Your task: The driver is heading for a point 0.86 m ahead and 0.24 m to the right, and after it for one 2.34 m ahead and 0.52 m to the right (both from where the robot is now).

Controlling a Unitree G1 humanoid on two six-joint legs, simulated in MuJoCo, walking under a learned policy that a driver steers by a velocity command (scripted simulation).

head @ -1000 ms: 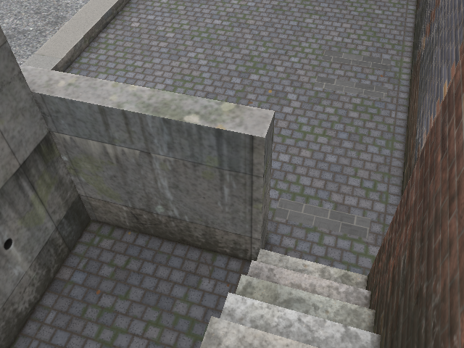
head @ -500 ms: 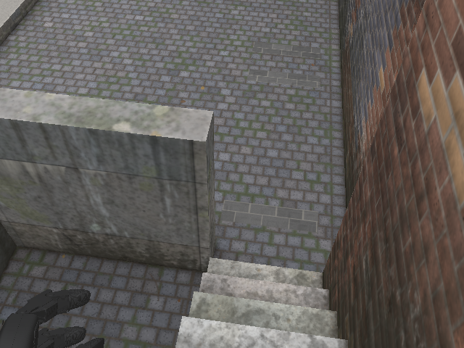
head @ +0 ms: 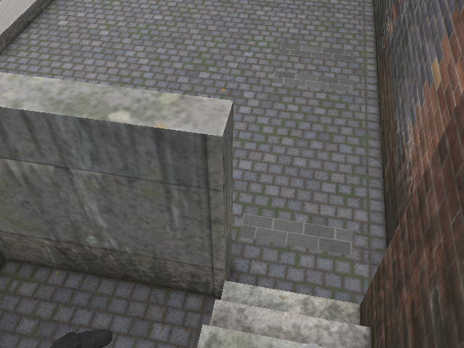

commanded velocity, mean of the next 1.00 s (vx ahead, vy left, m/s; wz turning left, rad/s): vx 1.00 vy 0.00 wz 0.00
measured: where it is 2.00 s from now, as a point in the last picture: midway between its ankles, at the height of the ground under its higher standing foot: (312, 333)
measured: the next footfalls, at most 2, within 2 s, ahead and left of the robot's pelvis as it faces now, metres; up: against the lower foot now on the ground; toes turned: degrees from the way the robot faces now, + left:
right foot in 0.26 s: +0.19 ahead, -0.22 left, -0.22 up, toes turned +0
left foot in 0.62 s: +0.45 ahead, -0.04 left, -0.43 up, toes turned -3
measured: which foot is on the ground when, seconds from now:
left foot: down 0.00-0.26, up 0.28-0.60, down 0.62-0.96, up 0.98-1.00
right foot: up 0.00-0.24, down 0.26-0.60, up 0.62-0.96, down 0.98-1.00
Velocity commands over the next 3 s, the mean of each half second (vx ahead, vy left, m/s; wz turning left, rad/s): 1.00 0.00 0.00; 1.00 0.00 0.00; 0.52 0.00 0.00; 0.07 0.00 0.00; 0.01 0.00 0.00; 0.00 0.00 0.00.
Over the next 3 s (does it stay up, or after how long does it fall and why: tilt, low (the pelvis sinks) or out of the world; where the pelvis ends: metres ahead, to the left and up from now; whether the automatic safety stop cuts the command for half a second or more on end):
stays up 0.89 -0.37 -0.95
